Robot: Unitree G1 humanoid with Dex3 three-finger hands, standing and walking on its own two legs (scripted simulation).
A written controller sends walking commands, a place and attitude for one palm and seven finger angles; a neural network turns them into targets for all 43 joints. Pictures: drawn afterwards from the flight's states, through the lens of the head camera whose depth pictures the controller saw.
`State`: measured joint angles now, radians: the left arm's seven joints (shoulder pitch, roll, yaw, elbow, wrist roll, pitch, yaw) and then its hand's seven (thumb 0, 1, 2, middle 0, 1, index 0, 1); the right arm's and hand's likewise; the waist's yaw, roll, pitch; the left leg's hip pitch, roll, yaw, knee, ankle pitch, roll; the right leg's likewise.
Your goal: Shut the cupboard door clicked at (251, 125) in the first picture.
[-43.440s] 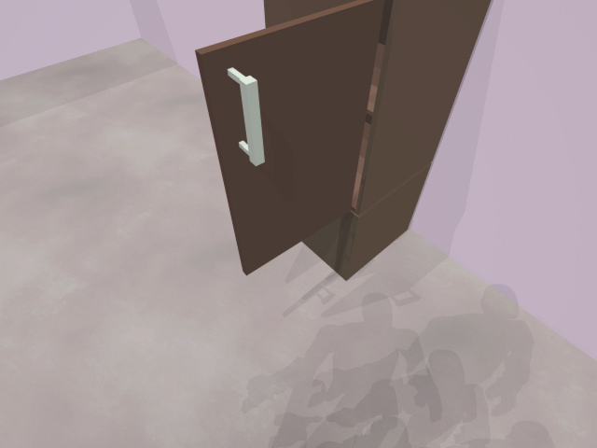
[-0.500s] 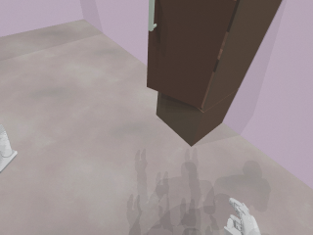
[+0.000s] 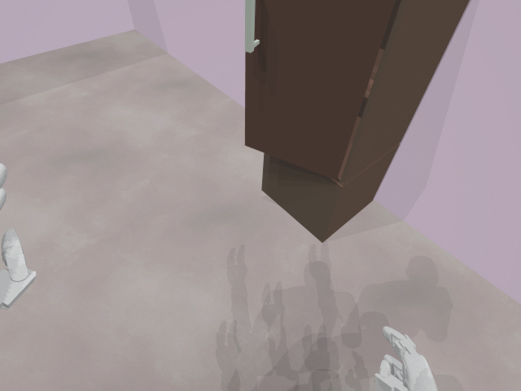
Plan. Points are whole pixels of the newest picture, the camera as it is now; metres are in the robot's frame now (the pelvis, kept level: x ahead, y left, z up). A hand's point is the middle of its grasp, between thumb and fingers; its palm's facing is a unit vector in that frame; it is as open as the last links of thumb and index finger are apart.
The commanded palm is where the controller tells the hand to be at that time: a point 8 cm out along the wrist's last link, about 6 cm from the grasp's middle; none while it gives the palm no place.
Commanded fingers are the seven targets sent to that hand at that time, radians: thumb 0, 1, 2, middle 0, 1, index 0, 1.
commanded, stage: let the arm hang, fingers relaxed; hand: left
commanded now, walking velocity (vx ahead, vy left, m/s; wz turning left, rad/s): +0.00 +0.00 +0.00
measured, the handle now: (253, 19) +0.99 +0.06 +0.14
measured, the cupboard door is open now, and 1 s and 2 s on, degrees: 21 21 21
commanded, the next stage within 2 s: look to check the result in 1.20 s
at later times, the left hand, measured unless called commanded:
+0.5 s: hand out of the picture -0.03 +0.19 -0.18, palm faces +0.03 -0.98 -0.18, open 7.0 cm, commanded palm none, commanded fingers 0.00 0.90 0.90 -0.20 -0.30 -0.20 -0.30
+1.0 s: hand out of the picture +0.01 +0.24 -0.16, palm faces +0.01 -0.96 -0.27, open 7.4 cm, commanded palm none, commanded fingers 0.00 0.90 0.90 -0.20 -0.30 -0.20 -0.30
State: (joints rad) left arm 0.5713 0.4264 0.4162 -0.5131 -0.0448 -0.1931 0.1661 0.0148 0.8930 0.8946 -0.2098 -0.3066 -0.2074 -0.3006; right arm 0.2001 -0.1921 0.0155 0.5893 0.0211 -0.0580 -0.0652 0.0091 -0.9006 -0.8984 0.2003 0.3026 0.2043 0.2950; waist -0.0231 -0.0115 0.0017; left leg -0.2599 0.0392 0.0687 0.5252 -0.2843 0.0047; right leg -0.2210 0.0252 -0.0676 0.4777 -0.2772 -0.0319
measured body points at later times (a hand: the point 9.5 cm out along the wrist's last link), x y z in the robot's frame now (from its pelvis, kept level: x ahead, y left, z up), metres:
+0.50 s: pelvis -0.04 +0.01 +0.00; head -0.02 +0.03 +0.45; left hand -0.03 +0.25 -0.16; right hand -0.01 -0.24 -0.14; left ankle -0.01 +0.11 -0.74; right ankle -0.02 -0.10 -0.74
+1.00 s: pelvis -0.04 +0.02 +0.01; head -0.04 +0.02 +0.46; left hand +0.01 +0.29 -0.14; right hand +0.00 -0.23 -0.15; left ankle -0.01 +0.11 -0.74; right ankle -0.02 -0.10 -0.74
